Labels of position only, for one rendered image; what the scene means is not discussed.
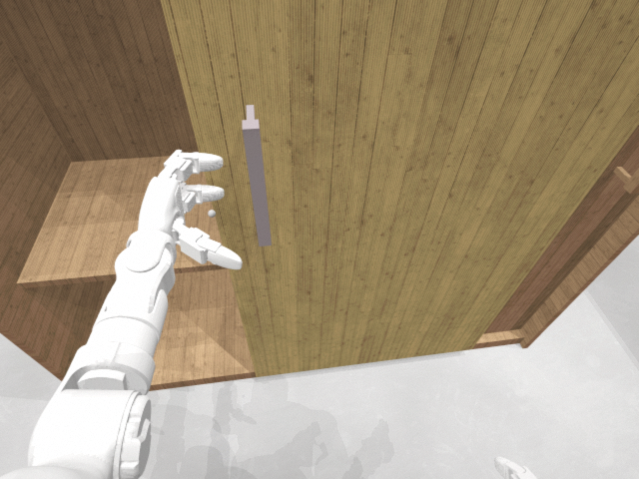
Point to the left robot hand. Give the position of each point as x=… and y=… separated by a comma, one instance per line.
x=167, y=197

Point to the robot left forearm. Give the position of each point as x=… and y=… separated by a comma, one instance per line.
x=119, y=352

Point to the right robot hand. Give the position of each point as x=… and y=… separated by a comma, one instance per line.
x=510, y=470

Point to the wardrobe door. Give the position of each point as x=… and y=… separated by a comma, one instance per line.
x=599, y=210
x=419, y=155

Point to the left robot upper arm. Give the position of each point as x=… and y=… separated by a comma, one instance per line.
x=92, y=434

